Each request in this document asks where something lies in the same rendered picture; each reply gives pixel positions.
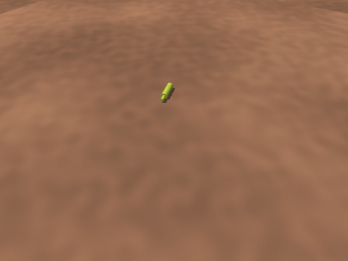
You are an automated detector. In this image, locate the bottle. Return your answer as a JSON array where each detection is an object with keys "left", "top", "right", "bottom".
[{"left": 160, "top": 83, "right": 173, "bottom": 102}]

